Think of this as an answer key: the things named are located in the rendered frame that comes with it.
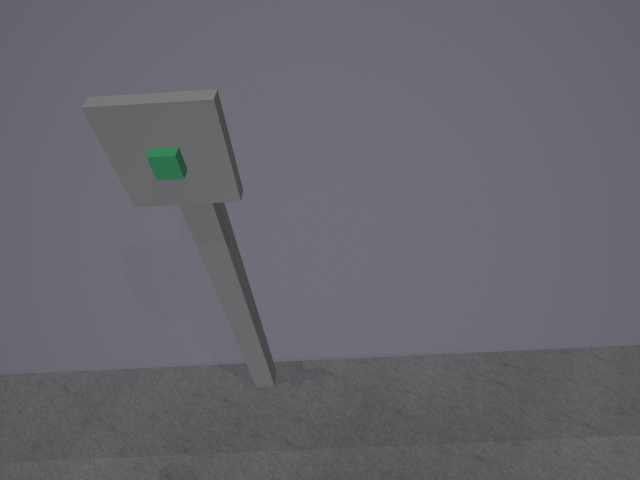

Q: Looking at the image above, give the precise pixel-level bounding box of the button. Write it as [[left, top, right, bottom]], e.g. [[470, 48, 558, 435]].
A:
[[147, 147, 187, 180]]

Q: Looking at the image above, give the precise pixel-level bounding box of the panel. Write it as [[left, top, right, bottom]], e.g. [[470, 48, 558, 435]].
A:
[[81, 89, 276, 388]]

